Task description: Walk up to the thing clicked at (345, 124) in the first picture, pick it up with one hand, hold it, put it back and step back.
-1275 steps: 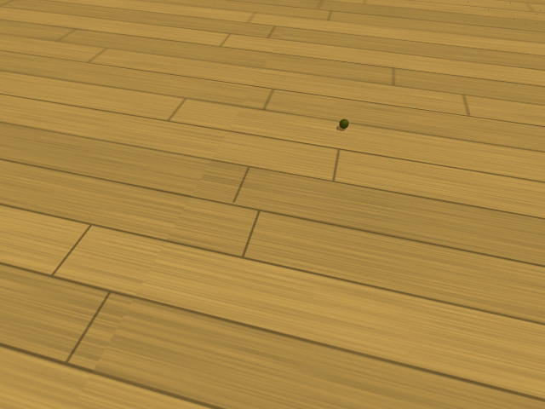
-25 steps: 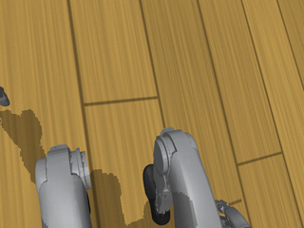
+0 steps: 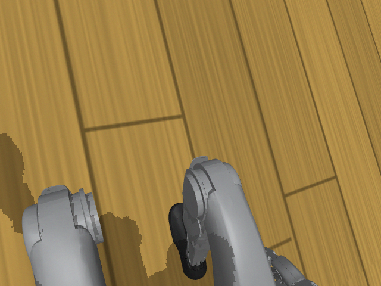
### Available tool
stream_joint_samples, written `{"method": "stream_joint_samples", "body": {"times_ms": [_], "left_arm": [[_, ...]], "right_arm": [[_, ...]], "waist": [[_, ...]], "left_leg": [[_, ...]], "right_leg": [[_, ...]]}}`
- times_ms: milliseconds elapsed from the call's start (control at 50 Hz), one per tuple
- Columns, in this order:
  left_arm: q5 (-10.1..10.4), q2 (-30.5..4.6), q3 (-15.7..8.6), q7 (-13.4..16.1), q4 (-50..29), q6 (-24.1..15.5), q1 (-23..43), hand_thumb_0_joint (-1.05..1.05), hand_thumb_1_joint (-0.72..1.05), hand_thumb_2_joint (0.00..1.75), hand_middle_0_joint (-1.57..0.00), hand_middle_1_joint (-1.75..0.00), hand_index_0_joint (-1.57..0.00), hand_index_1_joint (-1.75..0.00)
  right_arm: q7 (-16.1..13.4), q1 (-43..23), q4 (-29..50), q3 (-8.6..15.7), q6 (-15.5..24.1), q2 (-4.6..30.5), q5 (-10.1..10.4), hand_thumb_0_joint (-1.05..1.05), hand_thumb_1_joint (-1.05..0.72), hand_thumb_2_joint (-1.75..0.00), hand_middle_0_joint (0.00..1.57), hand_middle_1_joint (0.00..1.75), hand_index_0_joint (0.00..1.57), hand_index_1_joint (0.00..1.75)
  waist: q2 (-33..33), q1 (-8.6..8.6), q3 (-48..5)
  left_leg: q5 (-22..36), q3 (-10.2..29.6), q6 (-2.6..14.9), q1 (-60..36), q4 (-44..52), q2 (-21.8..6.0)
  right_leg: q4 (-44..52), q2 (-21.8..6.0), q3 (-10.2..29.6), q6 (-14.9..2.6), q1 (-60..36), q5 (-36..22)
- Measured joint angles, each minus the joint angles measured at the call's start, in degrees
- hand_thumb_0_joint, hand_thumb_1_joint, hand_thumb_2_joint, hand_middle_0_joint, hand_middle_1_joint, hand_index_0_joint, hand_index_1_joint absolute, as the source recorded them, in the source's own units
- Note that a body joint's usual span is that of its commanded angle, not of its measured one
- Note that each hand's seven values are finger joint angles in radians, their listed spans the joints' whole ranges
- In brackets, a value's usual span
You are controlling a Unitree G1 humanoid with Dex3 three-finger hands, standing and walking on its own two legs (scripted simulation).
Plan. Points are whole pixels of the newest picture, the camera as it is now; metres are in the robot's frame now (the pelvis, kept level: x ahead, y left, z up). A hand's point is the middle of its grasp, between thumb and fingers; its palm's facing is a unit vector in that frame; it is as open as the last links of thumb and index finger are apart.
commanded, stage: rest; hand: left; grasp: from above
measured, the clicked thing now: out of the picture +0.42 +0.36 -0.24
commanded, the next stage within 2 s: open in 0.86 s
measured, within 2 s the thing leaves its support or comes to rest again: rests again in 0.46 s
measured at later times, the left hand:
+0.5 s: hand out of the picture +0.40 +0.35 -0.24, palm faces -0.45 -0.15 -0.88, open 6.5 cm
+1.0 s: hand out of the picture +0.40 +0.35 -0.24, palm faces -0.45 -0.16 -0.88, open 6.5 cm
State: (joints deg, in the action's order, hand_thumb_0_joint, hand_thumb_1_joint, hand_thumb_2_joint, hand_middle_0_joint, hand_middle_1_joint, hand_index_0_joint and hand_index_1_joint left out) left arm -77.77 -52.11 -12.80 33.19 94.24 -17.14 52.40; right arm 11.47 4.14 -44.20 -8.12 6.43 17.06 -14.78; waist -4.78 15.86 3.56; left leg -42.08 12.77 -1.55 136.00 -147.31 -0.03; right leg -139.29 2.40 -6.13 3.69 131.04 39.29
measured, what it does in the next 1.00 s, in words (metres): stands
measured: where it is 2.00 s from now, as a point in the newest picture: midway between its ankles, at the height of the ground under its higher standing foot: (144, 272)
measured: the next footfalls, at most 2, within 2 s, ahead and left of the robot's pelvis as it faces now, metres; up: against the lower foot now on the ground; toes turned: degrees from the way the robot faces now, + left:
none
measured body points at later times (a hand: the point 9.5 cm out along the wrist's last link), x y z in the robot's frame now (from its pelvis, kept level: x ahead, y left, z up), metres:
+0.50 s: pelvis +0.00 +0.01 +0.00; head +0.25 +0.13 +0.35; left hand +0.42 +0.35 -0.18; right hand +0.07 -0.26 -0.07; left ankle +0.06 +0.13 -0.26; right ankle +0.10 -0.13 -0.26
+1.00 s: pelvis +0.00 +0.01 +0.00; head +0.26 +0.13 +0.34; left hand +0.42 +0.35 -0.19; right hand +0.07 -0.26 -0.07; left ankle +0.06 +0.13 -0.26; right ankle +0.10 -0.13 -0.26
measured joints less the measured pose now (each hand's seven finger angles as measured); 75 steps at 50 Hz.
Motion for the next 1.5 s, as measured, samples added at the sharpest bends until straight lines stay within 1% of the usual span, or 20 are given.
{"method": "stream_joint_samples", "body": {"times_ms": [60,120,220,280,320,400,520,560,680,780,940,1020,1080,1140,1200,1280,1380,1500], "left_arm": [[0.07,-0.50,0.63,0.11,0.80,0.14,0.21,-0.04,0.32,0.42,-0.69,-0.59,-0.96,-0.62],[0.26,-1.05,0.60,0.56,1.43,-0.02,0.52,-0.04,0.32,0.42,-0.69,-0.59,-0.96,-0.62],[-0.15,-2.27,0.11,1.18,2.29,-0.37,0.81,-0.04,0.32,0.41,-0.69,-0.59,-0.96,-0.62],[-0.38,-2.84,0.95,1.54,3.16,-0.21,1.19,-0.04,0.32,0.41,-0.69,-0.59,-0.96,-0.62],[-0.21,-2.95,1.65,1.60,3.55,-0.09,1.43,-0.04,0.32,0.41,-0.69,-0.59,-0.97,-0.62],[-0.37,-3.24,0.75,2.30,3.43,-0.33,0.99,-0.04,0.32,0.41,-0.69,-0.59,-0.97,-0.61],[-0.37,-3.19,1.76,3.41,4.26,0.06,1.07,-0.04,0.32,0.41,-0.69,-0.59,-0.97,-0.61],[-0.48,-3.52,1.69,3.63,4.83,0.20,1.26,-0.04,0.32,0.41,-0.69,-0.59,-0.97,-0.61],[-0.25,-4.51,1.52,4.21,5.62,0.55,1.73,-0.04,0.32,0.41,-0.70,-0.58,-0.97,-0.61],[0.60,-4.96,1.36,4.17,5.78,0.65,1.86,-0.04,0.32,0.40,-0.70,-0.58,-0.97,-0.60],[1.19,-5.55,1.62,4.32,6.15,0.23,1.53,-0.04,0.31,0.41,-0.70,-0.57,-0.98,-0.60],[1.35,-5.93,1.21,4.57,6.27,-0.27,1.25,-0.04,0.31,0.41,-0.70,-0.57,-0.98,-0.61],[1.49,-5.78,2.46,4.45,6.28,-0.21,1.57,-0.03,0.31,0.42,-0.69,-0.58,-0.92,-0.60],[1.27,-5.84,2.45,4.52,6.50,-0.40,1.48,-0.02,0.27,0.43,-0.65,-0.61,-0.81,-0.60],[1.13,-5.84,2.36,4.83,6.50,-0.40,1.20,-0.01,0.18,0.47,-0.60,-0.64,-0.70,-0.61],[1.47,-5.41,3.60,5.18,6.30,-0.16,1.40,0.00,0.06,0.53,-0.53,-0.68,-0.58,-0.64],[1.35,-5.10,4.20,5.58,6.12,0.20,1.83,0.00,-0.08,0.63,-0.43,-0.73,-0.45,-0.70],[1.47,-5.10,3.91,5.65,6.03,1.01,1.97,0.00,-0.22,0.73,-0.32,-0.80,-0.34,-0.78]], "right_arm": [[0.20,-0.14,0.07,-0.45,0.52,0.14,-0.19,0.00,-0.90,-0.90,0.20,0.30,0.21,0.30],[0.40,-0.34,0.30,-0.98,1.06,0.29,-0.49,0.00,-0.90,-0.90,0.20,0.30,0.21,0.30],[0.82,-0.69,0.92,-1.77,1.76,0.45,-1.13,0.00,-0.90,-0.90,0.20,0.30,0.21,0.30],[1.16,-0.87,1.09,-2.22,2.20,0.58,-1.57,0.00,-0.90,-0.90,0.20,0.30,0.21,0.30],[1.34,-1.02,0.98,-2.50,2.66,0.70,-1.74,0.00,-0.90,-0.90,0.20,0.30,0.21,0.30],[1.65,-1.08,1.36,-3.06,3.12,0.96,-1.91,0.00,-0.90,-0.90,0.20,0.30,0.21,0.30],[2.41,-1.06,1.32,-3.77,3.74,0.99,-2.26,0.00,-0.90,-0.90,0.20,0.30,0.21,0.30],[2.70,-1.19,1.53,-4.10,4.14,1.04,-2.34,0.00,-0.90,-0.90,0.20,0.30,0.21,0.30],[3.25,-1.61,1.81,-4.55,5.41,1.35,-2.59,0.00,-0.90,-0.90,0.20,0.30,0.21,0.30],[3.55,-1.69,1.99,-4.79,5.98,1.67,-2.63,0.00,-0.91,-0.90,0.20,0.30,0.21,0.30],[3.81,-1.77,2.17,-5.58,6.15,2.08,-2.82,0.00,-0.91,-0.90,0.20,0.30,0.21,0.30],[3.64,-1.94,2.21,-5.91,6.02,2.29,-2.88,0.00,-0.90,-0.90,0.20,0.30,0.21,0.30],[3.65,-1.90,2.26,-6.04,6.08,2.44,-2.98,0.00,-0.90,-0.90,0.20,0.30,0.21,0.30],[3.75,-2.04,2.25,-6.18,6.35,2.52,-3.00,0.00,-0.90,-0.90,0.20,0.30,0.21,0.30],[3.74,-2.18,2.20,-6.25,6.51,2.52,-3.02,0.00,-0.90,-0.90,0.20,0.30,0.21,0.30],[3.84,-2.34,1.94,-6.38,6.92,2.57,-3.02,0.00,-0.90,-0.90,0.20,0.30,0.21,0.30],[4.02,-2.68,1.81,-6.46,7.41,2.55,-2.83,0.00,-0.89,-0.90,0.20,0.30,0.21,0.30],[4.53,-2.86,2.36,-6.46,7.92,2.65,-2.68,0.00,-0.89,-0.90,0.20,0.30,0.21,0.30]], "waist": [[-0.25,0.18,0.25],[-0.50,0.34,0.71],[-1.14,0.86,1.38],[-1.57,1.18,1.60],[-1.72,1.32,1.76],[-1.71,1.56,2.09],[-1.92,1.74,2.10],[-2.09,1.95,2.31],[-2.48,2.34,3.21],[-2.56,2.52,3.86],[-2.73,2.65,4.38],[-2.75,2.68,4.57],[-2.85,2.53,4.66],[-2.95,2.50,4.73],[-3.10,2.44,4.77],[-3.25,2.30,4.59],[-3.36,2.34,4.40],[-3.36,2.45,4.43]], "left_leg": [[-0.13,0.15,0.07,-0.14,-0.26,-0.04],[-0.14,0.37,0.15,-0.22,-0.48,0.02],[-0.13,0.78,0.16,-0.42,-0.87,0.12],[-0.15,0.97,0.21,-0.55,-1.17,0.13],[-0.18,1.10,0.30,-0.59,-1.38,0.13],[-0.20,1.38,0.50,-0.51,-1.58,0.12],[-0.37,1.47,0.60,-0.57,-1.63,0.06],[-0.41,1.55,0.62,-0.66,-1.71,0.04],[-0.44,1.81,0.63,-0.81,-2.08,-0.03],[-0.48,2.02,0.62,-0.82,-2.23,-0.01],[-0.50,2.54,0.38,-1.23,-2.24,0.00],[-0.34,2.72,0.39,-1.24,-2.19,-0.02],[-0.28,2.66,0.46,-1.30,-2.16,-0.05],[-0.34,2.72,0.47,-1.47,-2.20,-0.10],[-0.40,2.83,0.47,-1.72,-2.23,-0.16],[-0.31,2.87,0.57,-1.71,-2.24,-0.15],[-0.23,2.92,0.68,-1.56,-2.19,-0.12],[-0.35,2.93,0.68,-1.51,-2.11,-0.07]], "right_leg": [[-0.09,0.09,-0.10,0.12,-0.20,0.02],[-0.08,0.13,-0.29,0.18,-0.48,0.02],[-0.14,0.17,-0.61,0.24,-0.92,-0.05],[-0.25,0.26,-0.74,0.37,-1.14,-0.11],[-0.29,0.33,-0.84,0.45,-1.29,-0.13],[-0.12,0.43,-1.11,0.39,-1.49,-0.17],[0.01,0.49,-1.20,0.45,-1.62,-0.12],[-0.02,0.55,-1.25,0.53,-1.71,-0.14],[-0.15,0.71,-1.43,0.62,-1.86,-0.30],[-0.12,0.77,-1.59,0.66,-1.95,-0.34],[0.08,0.85,-1.99,0.75,-2.31,-0.55],[0.28,0.91,-2.16,0.69,-2.37,-0.77],[0.33,0.93,-2.12,0.72,-2.45,-0.84],[0.36,0.99,-2.16,0.68,-2.61,-0.87],[0.43,1.07,-2.25,0.76,-2.84,-0.93],[0.52,1.09,-2.30,0.74,-2.93,-0.99],[0.70,1.08,-2.40,0.59,-2.96,-1.03],[0.81,1.01,-2.44,0.48,-2.99,-0.88]]}}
